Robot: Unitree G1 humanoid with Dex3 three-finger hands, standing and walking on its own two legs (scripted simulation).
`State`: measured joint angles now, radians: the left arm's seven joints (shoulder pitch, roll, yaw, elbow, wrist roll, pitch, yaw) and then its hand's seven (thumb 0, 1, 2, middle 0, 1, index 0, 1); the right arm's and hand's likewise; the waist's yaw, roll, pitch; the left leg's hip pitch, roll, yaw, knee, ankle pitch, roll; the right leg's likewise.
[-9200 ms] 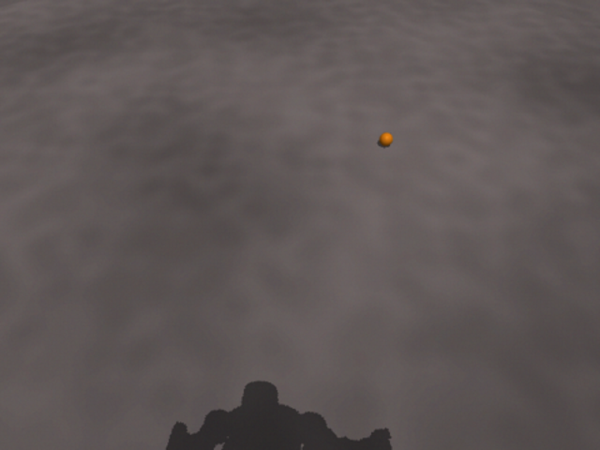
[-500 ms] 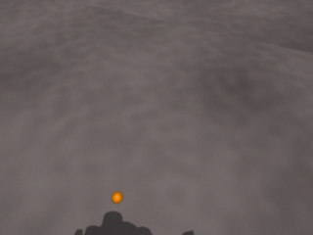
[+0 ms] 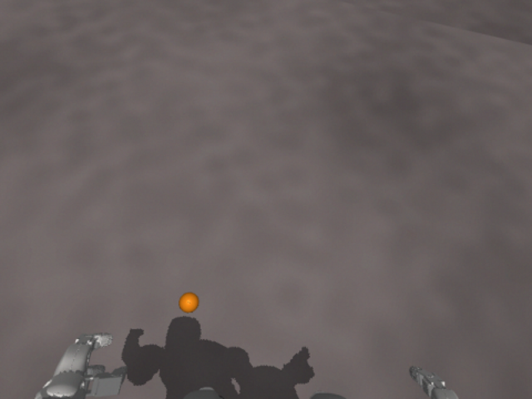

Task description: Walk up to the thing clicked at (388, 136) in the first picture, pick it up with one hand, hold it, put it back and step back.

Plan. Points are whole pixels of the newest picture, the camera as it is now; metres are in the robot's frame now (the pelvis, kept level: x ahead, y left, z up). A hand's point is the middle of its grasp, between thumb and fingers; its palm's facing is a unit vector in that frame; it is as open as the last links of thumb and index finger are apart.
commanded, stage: rise first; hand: left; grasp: from above
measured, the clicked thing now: (188, 302) +0.44 +0.26 -0.73
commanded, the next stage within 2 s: none
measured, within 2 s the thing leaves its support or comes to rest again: neither
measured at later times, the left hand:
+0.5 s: hand (112, 398) +0.13 +0.27 -0.21, palm faces -0.13 -0.88 -0.45, open 14.0 cm
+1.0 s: hand (127, 368) +0.19 +0.30 -0.34, palm faces -0.40 -0.62 -0.68, open 14.0 cm
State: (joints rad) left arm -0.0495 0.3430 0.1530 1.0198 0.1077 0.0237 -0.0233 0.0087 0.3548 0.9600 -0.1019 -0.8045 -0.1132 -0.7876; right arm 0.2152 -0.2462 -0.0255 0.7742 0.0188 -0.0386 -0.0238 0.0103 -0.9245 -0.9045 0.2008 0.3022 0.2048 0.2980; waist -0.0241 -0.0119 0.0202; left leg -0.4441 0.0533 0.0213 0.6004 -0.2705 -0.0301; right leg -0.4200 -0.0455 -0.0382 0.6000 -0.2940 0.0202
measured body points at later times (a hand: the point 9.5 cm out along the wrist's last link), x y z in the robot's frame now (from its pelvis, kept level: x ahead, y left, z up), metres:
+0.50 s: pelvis +0.00 +0.01 -0.07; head +0.09 +0.02 +0.37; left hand +0.14 +0.31 -0.18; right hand +0.16 -0.25 -0.16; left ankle +0.02 +0.14 -0.73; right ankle +0.00 -0.13 -0.73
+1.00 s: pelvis -0.04 +0.01 -0.20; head +0.13 +0.02 +0.21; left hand +0.21 +0.33 -0.30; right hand +0.16 -0.26 -0.31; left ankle +0.02 +0.14 -0.73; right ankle +0.00 -0.13 -0.73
